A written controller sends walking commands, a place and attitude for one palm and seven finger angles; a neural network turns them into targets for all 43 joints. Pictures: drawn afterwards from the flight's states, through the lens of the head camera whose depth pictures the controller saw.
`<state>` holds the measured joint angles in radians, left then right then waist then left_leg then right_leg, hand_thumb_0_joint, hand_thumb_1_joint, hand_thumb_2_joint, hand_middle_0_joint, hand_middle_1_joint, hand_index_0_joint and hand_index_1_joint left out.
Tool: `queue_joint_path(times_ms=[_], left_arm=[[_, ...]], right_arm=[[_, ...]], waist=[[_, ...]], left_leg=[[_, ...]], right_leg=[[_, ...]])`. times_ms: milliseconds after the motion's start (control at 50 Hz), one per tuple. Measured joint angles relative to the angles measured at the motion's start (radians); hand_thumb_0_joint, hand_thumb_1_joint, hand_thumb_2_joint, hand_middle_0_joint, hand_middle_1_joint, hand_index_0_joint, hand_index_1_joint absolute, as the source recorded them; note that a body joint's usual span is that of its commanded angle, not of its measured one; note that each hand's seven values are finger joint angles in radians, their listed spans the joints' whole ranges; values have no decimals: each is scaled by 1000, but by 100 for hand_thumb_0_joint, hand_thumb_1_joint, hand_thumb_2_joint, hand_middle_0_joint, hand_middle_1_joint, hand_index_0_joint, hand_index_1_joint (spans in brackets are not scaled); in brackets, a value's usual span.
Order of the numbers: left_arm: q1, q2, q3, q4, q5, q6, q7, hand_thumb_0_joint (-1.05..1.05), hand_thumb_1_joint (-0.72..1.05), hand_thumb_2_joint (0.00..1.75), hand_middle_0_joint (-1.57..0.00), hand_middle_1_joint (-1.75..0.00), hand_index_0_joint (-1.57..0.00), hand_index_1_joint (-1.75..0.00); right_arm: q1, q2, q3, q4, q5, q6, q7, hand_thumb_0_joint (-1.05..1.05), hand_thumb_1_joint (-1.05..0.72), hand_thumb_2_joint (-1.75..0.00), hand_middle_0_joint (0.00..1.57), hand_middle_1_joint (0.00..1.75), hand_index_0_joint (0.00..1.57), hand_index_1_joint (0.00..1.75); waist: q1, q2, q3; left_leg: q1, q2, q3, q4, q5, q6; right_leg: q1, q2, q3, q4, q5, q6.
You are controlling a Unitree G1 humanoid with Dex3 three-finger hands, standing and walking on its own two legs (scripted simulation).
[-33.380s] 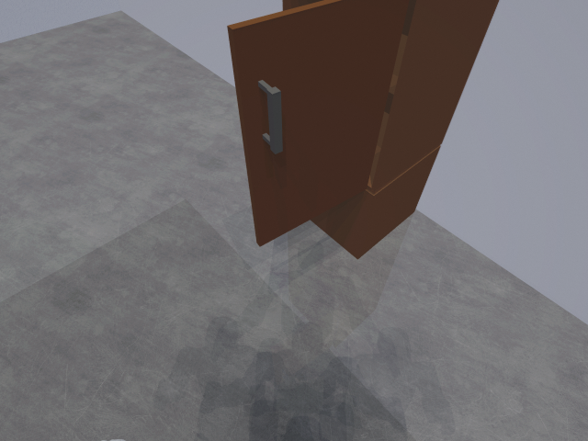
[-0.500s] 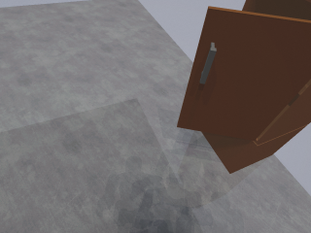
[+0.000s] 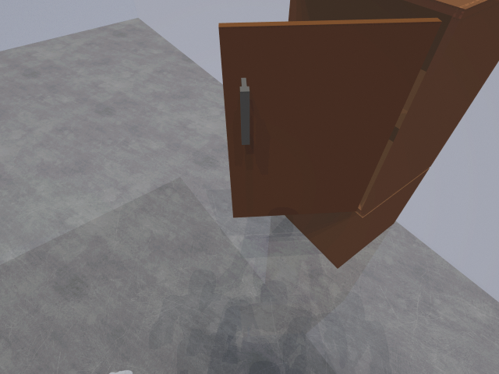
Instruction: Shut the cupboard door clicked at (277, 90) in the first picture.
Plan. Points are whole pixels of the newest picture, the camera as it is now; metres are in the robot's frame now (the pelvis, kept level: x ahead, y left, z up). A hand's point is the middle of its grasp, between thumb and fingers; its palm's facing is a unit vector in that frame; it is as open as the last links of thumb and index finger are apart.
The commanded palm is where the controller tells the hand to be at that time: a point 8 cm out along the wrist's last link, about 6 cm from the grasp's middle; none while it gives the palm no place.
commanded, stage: take the last steps up to it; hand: left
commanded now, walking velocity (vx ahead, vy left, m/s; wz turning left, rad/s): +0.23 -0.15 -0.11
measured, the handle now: (244, 112) +0.61 +0.02 +0.09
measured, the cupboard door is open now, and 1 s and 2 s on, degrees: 57 57 57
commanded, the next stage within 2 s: come to a stop and stand still in 0.26 s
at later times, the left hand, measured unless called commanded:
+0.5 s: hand (177, 355) +0.19 +0.14 -0.17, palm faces +0.00 -0.99 -0.16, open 7.4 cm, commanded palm none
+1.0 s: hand (200, 336) +0.22 +0.10 -0.15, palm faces +0.03 -0.96 -0.27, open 7.4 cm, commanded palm none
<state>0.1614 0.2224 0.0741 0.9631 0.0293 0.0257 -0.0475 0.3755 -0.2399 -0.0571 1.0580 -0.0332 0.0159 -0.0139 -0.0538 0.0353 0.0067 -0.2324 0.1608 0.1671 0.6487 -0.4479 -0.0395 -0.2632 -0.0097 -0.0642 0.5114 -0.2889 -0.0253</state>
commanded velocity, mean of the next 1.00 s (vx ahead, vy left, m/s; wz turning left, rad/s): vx -0.05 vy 0.03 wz -0.04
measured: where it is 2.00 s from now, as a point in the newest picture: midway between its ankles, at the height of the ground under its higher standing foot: outside the picture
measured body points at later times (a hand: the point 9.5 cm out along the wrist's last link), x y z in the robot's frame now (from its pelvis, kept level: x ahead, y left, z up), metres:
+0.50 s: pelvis +0.14 -0.04 +0.01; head +0.18 -0.01 +0.46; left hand +0.19 +0.20 -0.15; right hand +0.15 -0.27 -0.13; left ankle +0.13 +0.07 -0.73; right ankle +0.11 -0.19 -0.66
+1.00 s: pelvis +0.14 -0.09 +0.01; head +0.19 -0.11 +0.46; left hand +0.22 +0.15 -0.13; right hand +0.24 -0.36 -0.14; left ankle +0.09 +0.06 -0.66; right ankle +0.21 -0.22 -0.73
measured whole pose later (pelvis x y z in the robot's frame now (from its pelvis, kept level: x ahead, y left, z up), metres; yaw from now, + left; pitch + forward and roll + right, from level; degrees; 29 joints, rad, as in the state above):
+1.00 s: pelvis +0.14 -0.09 +0.01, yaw -1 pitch +2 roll +2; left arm 0.16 0.17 0.04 0.95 0.03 0.01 0.03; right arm 0.11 -0.26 -0.07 0.95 -0.02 0.08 0.01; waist 0.03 -0.01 0.08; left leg -0.41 -0.01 -0.01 0.98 -0.46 -0.07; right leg -0.36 -0.10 -0.04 0.46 -0.13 0.01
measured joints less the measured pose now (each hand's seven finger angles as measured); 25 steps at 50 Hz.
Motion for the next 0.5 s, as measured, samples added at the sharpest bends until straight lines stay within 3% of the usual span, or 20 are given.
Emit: queue_joint_path(times_ms=[40, 80, 120, 200, 280, 320, 340, 380, 420, 500], left_arm=[[0, -21, -8, 2, -4, -11, 14, 1, 91, 89, -20, -30, -19, -30], [18, -33, -12, 5, -4, -18, 27, 1, 91, 89, -20, -30, -19, -30], [38, -38, -16, 17, -3, -22, 36, 1, 91, 89, -20, -30, -20, -30], [68, -43, -25, 54, -2, -23, 39, 1, 91, 89, -20, -30, -20, -30], [96, -42, -25, 82, -6, -19, 37, 1, 91, 89, -20, -30, -20, -30], [112, -33, -21, 93, -15, -11, 36, 1, 91, 89, -20, -30, -20, -30], [116, -29, -22, 97, -14, -4, 35, 1, 91, 89, -20, -30, -20, -30], [114, -22, -20, 104, -5, 8, 31, 1, 91, 89, -20, -30, -19, -30], [93, -19, -12, 99, -3, 17, 30, 1, 91, 89, -20, -30, -19, -30], [31, -20, -6, 50, -12, 21, 38, 1, 91, 89, -20, -30, -19, -30]], right_arm=[[-10, -17, -6, 17, 4, 23, 0, 1, -90, -90, 20, 30, 20, 30], [-25, -18, -8, 17, 3, 26, 1, 1, -91, -90, 20, 30, 20, 30], [-49, -12, -7, -1, 0, 19, 5, 1, -91, -90, 20, 30, 20, 30], [-98, 11, -2, -53, -1, -3, 12, 1, -91, -90, 20, 30, 20, 30], [-134, 41, 13, -82, -1, -30, 10, 1, -91, -90, 20, 30, 20, 30], [-147, 60, 23, -87, -10, -54, 4, 1, -91, -90, 20, 30, 20, 30], [-150, 68, 32, -91, -12, -60, 1, 1, -91, -90, 20, 30, 20, 30], [-142, 81, 44, -98, -14, -66, -8, 0, -91, -90, 20, 30, 20, 30], [-123, 90, 49, -96, -12, -65, -20, 0, -91, -90, 20, 30, 20, 30], [-105, 95, 53, -60, -6, -41, -31, 0, -91, -90, 20, 30, 20, 30]], waist=[[2, 23, 3], [10, 15, 0], [12, -3, 1], [8, -25, 10], [24, -47, 22], [28, -77, 20], [29, -88, 22], [24, -94, 19], [19, -85, 24], [29, -54, 58]], left_leg=[[-88, -17, -74, 209, -69, 12], [-163, -40, -85, 343, -61, 14], [-220, -52, -76, 387, -22, 9], [-256, -56, -56, 269, 55, 2], [-174, -70, -39, 5, 159, 4], [-150, -80, -22, -15, 185, 61], [-142, -78, -11, 1, 161, 73], [-107, -69, 0, -12, 132, 73], [-66, -62, -5, -61, 141, 54], [1, -43, -22, -153, 174, 36]], right_leg=[[16, 19, -17, 9, -4, -5], [49, 24, -18, -28, -3, -14], [82, 27, -16, -71, 6, -18], [130, 44, -25, -118, -2, -19], [147, 62, -23, -62, -72, -14], [88, 52, -3, 113, -155, -15], [39, 53, 13, 251, -199, -17], [-60, 53, 32, 489, -208, -11], [-136, 35, 35, 605, -167, 7], [-195, -11, 49, 485, -93, 38]])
